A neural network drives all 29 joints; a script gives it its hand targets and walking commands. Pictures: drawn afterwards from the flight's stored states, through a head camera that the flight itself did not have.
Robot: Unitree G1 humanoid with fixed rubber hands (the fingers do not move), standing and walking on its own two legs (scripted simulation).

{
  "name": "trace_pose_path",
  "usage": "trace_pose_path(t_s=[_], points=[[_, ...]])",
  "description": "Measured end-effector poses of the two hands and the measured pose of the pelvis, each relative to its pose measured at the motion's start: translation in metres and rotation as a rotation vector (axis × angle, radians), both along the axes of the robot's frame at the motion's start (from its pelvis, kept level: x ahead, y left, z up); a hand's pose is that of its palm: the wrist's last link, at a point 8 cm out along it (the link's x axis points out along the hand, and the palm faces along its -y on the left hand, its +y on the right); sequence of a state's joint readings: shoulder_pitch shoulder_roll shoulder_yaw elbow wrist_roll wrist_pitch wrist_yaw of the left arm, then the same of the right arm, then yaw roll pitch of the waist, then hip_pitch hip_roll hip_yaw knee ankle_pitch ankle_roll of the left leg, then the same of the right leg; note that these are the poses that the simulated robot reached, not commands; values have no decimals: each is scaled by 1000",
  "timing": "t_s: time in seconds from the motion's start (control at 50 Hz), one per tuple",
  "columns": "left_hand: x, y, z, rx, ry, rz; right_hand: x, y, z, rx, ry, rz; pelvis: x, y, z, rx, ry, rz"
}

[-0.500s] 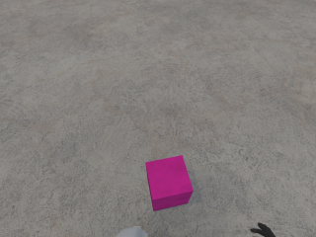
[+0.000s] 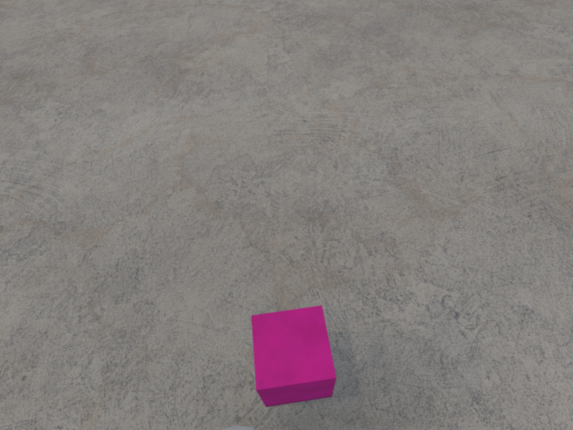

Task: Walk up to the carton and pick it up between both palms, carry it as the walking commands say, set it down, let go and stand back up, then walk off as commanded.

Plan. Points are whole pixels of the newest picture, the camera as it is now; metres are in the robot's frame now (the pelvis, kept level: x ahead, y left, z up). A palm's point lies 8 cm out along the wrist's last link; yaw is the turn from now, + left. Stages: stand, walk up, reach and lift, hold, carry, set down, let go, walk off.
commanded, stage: walk up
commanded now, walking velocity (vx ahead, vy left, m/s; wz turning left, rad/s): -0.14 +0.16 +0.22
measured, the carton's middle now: (293, 357) +0.39 +0.04 -0.64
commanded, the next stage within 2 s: stand in 0.70 s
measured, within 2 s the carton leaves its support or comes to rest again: neither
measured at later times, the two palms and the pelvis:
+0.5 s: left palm out of the picture +0.02 +0.28 -0.13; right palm out of the picture +0.09 -0.21 -0.10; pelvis -0.01 +0.03 +0.01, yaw +4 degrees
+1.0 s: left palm out of the picture +0.07 +0.27 -0.12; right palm out of the picture +0.09 -0.21 -0.13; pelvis -0.02 +0.02 +0.00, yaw +4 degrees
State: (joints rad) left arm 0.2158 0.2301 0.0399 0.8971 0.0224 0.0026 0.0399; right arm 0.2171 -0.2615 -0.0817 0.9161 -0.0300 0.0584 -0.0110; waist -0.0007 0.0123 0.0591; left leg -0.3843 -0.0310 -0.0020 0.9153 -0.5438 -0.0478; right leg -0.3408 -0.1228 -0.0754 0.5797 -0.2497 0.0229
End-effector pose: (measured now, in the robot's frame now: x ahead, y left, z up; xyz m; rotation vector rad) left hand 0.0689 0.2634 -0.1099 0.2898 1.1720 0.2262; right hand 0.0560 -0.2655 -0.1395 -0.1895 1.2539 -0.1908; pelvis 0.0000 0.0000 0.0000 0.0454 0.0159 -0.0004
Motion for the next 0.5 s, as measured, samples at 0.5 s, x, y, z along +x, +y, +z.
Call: trace_pose_path(t_s=[0.5], points=[[-53, 18, -25, -145, 73, 110, 34, 55, 35, -37, -100, 141, -10, 32, 9, -48, -15, 77]])
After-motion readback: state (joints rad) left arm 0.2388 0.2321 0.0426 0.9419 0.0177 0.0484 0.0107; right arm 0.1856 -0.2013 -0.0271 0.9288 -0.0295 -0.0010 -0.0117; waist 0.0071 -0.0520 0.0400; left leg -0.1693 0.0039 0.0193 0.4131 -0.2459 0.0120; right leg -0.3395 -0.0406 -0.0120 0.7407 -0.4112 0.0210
